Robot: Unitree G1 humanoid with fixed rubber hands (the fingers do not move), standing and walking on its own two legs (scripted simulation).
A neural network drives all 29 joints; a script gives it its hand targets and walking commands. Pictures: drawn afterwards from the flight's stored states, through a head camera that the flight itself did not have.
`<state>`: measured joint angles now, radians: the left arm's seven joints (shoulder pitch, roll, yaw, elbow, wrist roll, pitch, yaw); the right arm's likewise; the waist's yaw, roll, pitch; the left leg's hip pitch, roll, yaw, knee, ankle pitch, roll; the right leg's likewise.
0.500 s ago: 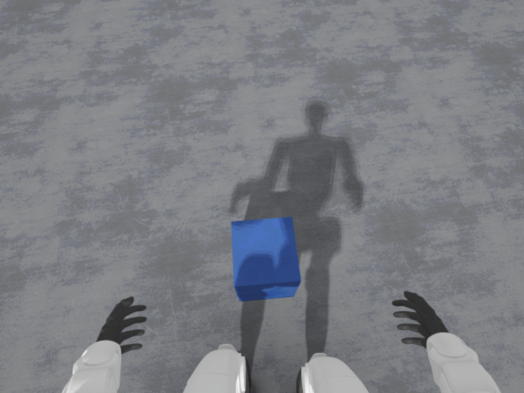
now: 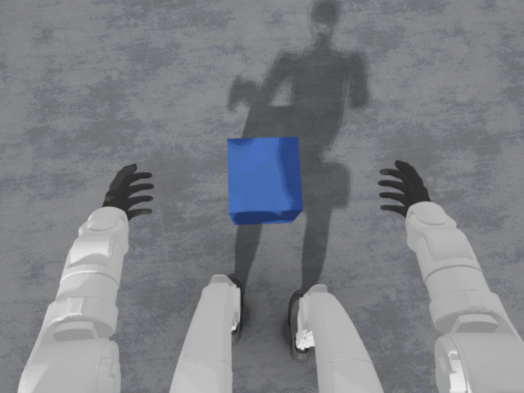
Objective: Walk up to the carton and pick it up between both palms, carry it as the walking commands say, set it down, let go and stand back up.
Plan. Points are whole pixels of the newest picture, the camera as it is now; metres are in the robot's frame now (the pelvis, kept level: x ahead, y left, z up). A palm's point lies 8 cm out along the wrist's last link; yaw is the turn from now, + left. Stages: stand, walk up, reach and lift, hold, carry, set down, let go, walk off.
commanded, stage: reach and lift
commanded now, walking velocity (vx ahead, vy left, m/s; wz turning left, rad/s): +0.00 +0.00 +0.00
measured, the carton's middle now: (262, 185) +0.52 +0.01 -0.56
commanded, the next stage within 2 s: none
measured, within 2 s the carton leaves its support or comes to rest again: neither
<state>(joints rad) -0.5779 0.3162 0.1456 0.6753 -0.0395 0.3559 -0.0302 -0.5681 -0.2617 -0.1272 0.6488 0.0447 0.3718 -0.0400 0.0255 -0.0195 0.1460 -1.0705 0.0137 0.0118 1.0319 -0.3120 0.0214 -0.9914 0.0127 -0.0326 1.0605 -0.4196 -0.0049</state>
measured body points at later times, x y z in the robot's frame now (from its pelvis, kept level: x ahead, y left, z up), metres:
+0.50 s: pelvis -0.01 +0.01 -0.03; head +0.31 +0.03 +0.29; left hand +0.51 +0.22 -0.15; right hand +0.51 -0.18 -0.15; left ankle +0.09 +0.11 -0.66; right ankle +0.05 -0.12 -0.66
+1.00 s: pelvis -0.04 +0.01 -0.08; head +0.34 +0.02 +0.16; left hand +0.53 +0.22 -0.24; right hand +0.54 -0.17 -0.24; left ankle +0.09 +0.11 -0.66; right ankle +0.05 -0.12 -0.65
